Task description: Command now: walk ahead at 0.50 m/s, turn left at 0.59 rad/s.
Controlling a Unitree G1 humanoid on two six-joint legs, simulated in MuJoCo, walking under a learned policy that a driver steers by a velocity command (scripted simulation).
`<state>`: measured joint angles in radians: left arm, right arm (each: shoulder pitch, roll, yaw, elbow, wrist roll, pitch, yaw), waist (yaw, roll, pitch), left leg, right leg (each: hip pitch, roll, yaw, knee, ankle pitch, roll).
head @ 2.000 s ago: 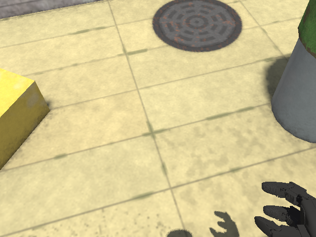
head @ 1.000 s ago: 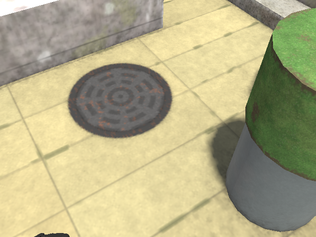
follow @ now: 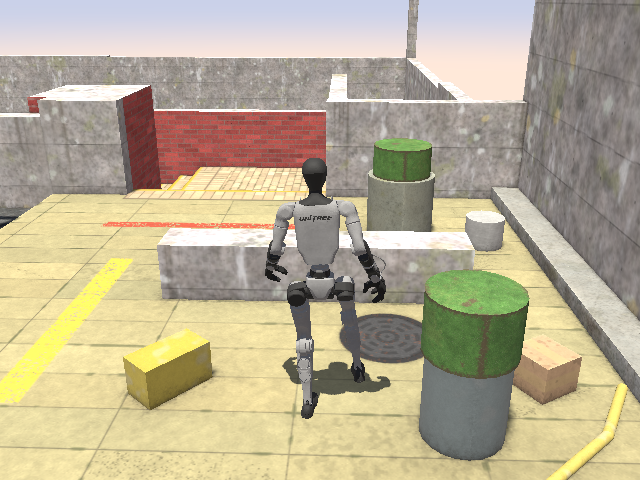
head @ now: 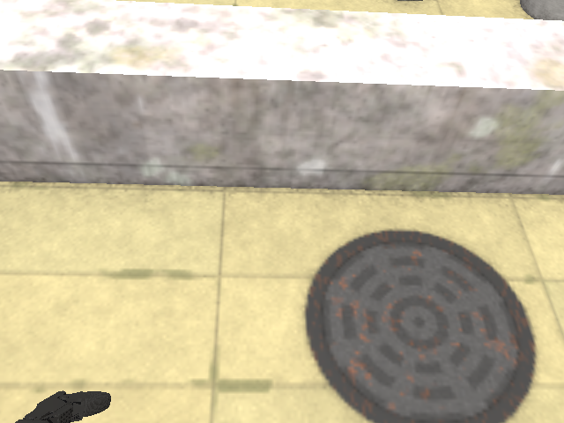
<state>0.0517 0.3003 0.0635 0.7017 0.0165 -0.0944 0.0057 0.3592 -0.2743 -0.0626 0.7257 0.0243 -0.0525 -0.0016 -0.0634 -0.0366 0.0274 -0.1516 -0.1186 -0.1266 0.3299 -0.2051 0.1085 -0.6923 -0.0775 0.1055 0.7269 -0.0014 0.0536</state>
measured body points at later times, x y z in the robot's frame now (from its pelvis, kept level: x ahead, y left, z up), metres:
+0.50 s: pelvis +0.24 -0.03 +0.00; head +0.28 -0.03 +0.44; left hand +0.26 +0.25 -0.13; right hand +0.46 -0.25 -0.11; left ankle +0.30 +0.13 -0.71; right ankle +0.26 -0.13 -0.75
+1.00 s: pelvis +0.30 +0.02 -0.02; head +0.31 +0.03 +0.43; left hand +0.32 +0.30 -0.16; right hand +0.49 -0.19 -0.13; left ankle +0.32 +0.12 -0.75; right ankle +0.26 -0.13 -0.75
